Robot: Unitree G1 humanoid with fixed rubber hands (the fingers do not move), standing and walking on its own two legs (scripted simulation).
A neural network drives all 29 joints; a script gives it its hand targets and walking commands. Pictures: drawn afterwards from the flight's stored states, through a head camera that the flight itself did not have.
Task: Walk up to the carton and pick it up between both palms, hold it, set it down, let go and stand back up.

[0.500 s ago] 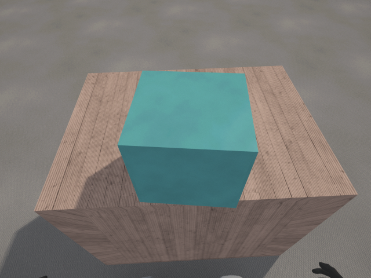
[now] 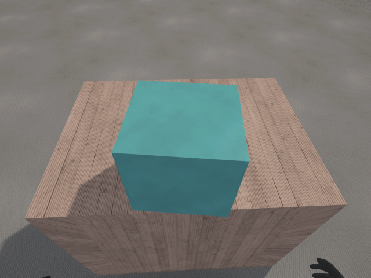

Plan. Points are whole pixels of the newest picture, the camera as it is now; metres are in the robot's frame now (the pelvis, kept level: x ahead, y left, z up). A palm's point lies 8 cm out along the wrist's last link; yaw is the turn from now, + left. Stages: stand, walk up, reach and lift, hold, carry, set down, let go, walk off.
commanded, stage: walk up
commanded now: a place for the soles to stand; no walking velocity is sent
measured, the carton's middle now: (183, 149) +0.41 +0.00 +0.03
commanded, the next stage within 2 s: reach and lift in 0.34 s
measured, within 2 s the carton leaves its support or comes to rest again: neither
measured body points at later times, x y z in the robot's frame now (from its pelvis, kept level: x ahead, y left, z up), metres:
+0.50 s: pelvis -0.02 +0.00 -0.01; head +0.03 +0.00 +0.43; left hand +0.14 +0.31 -0.10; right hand +0.12 -0.33 -0.10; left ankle +0.03 +0.13 -0.72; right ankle +0.01 -0.13 -0.72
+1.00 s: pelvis -0.01 +0.01 +0.02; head -0.01 +0.03 +0.47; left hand +0.19 +0.28 -0.05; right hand +0.14 -0.28 -0.04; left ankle +0.03 +0.13 -0.72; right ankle +0.01 -0.13 -0.72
